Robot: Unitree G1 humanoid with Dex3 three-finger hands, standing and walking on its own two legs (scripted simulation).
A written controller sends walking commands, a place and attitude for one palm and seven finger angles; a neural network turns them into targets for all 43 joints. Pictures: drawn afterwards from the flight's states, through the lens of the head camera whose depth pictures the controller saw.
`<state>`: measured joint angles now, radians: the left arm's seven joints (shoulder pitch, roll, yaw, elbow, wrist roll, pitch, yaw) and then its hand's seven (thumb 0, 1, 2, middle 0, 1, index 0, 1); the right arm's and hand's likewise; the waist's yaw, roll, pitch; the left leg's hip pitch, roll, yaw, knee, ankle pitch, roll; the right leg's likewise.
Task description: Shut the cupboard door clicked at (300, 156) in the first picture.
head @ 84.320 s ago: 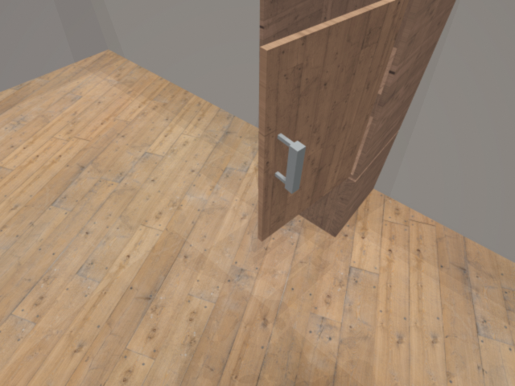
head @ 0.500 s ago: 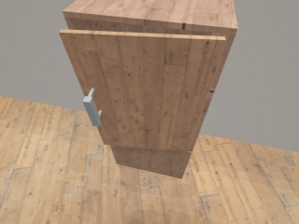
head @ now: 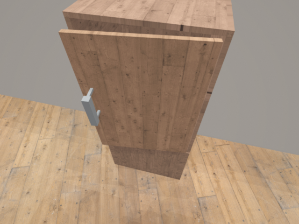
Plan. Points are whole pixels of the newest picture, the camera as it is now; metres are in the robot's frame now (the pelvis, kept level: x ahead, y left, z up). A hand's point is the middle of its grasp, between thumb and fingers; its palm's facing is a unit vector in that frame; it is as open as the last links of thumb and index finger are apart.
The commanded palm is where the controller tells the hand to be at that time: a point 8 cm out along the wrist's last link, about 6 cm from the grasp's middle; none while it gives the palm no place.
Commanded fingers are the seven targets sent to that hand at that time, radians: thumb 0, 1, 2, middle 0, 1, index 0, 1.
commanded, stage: raise the hand and make a fist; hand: left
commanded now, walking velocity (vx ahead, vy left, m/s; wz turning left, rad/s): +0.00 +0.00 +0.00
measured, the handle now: (93, 107) +0.49 +0.23 -0.02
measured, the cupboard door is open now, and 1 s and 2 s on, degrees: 8 8 8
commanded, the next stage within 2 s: bring the fist close to the handle in 1.94 s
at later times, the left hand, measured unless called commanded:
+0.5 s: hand out of the picture +0.11 +0.20 -0.08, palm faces +0.00 -1.00 +0.02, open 5.9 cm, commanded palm +0.11 +0.25 -0.06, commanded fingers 0.00 0.90 0.90 -0.64 -0.78 -0.64 -0.78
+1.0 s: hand (68, 216) +0.15 +0.22 -0.04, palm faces -0.06 -1.00 -0.03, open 3.6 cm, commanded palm +0.12 +0.27 -0.03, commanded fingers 0.00 0.90 0.90 -1.10 -1.28 -1.10 -1.28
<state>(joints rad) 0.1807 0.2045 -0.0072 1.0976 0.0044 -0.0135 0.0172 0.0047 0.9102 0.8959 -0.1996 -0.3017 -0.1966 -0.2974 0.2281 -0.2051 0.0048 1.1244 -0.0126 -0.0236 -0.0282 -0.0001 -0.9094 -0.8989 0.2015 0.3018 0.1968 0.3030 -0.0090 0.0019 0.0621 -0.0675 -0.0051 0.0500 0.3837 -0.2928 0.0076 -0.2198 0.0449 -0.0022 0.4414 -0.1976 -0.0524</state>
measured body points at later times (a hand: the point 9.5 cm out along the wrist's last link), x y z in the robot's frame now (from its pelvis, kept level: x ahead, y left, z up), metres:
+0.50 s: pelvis -0.07 +0.01 -0.12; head -0.02 +0.02 +0.33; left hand +0.10 +0.25 -0.08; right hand +0.19 -0.21 -0.14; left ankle -0.05 +0.11 -0.74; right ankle +0.02 -0.08 -0.74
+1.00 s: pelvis -0.05 +0.04 -0.10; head +0.01 +0.05 +0.35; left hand +0.15 +0.27 -0.04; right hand +0.14 -0.20 -0.16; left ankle -0.05 +0.11 -0.74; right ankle +0.02 -0.08 -0.74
